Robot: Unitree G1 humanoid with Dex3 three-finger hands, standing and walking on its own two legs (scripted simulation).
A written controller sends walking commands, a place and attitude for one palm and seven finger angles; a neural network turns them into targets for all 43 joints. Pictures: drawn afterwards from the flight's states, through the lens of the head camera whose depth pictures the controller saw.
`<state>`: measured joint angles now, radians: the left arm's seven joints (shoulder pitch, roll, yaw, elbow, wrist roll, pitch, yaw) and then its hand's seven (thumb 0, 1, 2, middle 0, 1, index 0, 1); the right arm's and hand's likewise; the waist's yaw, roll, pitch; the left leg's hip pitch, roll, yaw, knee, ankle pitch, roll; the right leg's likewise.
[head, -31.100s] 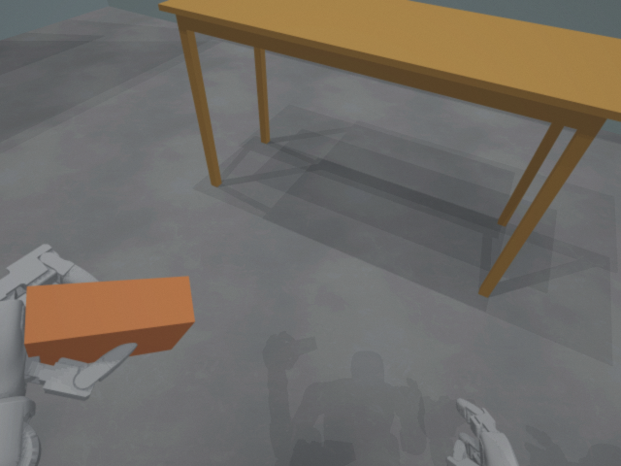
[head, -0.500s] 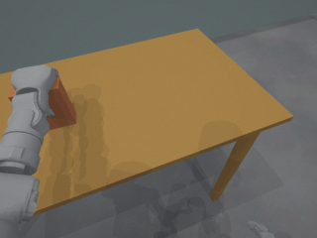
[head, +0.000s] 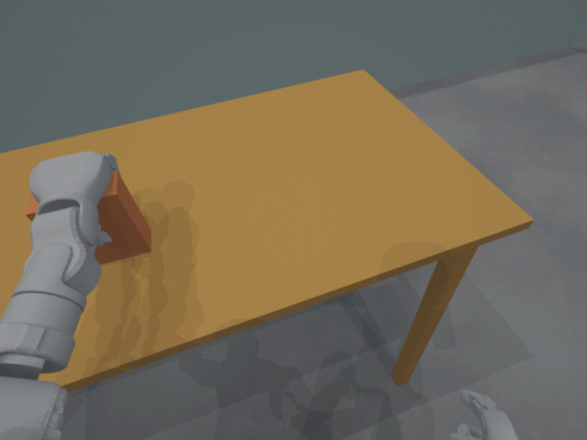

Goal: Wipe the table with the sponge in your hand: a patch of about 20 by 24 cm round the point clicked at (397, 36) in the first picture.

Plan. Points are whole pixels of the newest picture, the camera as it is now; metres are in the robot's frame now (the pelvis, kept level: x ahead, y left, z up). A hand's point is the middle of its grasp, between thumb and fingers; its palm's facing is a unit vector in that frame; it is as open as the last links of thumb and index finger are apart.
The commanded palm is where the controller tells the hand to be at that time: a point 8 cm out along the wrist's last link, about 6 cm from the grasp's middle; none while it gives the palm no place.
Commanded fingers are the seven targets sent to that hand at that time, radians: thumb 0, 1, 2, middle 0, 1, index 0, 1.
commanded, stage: wipe back along the middle lane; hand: left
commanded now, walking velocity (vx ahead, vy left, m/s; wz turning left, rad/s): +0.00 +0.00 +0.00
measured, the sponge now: (104, 233) +0.36 +0.33 +0.09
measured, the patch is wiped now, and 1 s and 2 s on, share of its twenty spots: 0.65 0.75 0.80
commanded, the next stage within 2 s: slide across to the third lane in 1.04 s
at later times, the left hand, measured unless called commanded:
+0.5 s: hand (91, 225) +0.33 +0.30 +0.14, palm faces +0.09 +0.01 -1.00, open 9.1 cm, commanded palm +0.29 +0.28 +0.16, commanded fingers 0.00 0.10 1.30 -1.20 -1.60 -1.20 -1.60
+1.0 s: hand (91, 253) +0.28 +0.28 +0.14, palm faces +0.18 -0.04 -0.98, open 9.0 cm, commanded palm +0.23 +0.26 +0.17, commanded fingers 0.00 0.10 1.30 -1.20 -1.60 -1.20 -1.60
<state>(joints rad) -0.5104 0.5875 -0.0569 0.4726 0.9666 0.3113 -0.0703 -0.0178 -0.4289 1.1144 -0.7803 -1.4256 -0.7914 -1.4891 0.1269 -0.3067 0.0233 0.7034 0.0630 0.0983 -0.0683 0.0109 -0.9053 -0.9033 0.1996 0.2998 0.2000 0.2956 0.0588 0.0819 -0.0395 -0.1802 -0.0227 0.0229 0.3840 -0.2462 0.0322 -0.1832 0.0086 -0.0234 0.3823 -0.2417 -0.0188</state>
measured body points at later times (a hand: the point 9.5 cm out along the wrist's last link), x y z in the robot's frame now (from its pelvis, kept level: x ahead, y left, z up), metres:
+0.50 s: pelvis +0.01 +0.01 +0.00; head +0.01 -0.03 +0.45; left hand +0.32 +0.30 +0.20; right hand +0.23 -0.21 -0.11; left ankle -0.03 +0.10 -0.74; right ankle -0.03 -0.11 -0.74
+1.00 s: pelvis +0.00 +0.01 +0.00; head -0.01 -0.04 +0.44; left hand +0.27 +0.28 +0.20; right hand +0.25 -0.18 -0.09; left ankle -0.03 +0.10 -0.74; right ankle -0.03 -0.11 -0.74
